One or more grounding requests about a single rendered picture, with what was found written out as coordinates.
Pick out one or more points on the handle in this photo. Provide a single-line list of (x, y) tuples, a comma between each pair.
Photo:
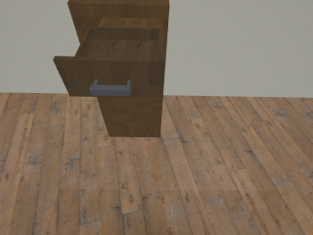
[(110, 90)]

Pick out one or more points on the cabinet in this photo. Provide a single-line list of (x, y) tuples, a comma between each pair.
[(126, 116)]

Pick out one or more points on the drawer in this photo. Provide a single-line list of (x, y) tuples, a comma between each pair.
[(114, 55)]

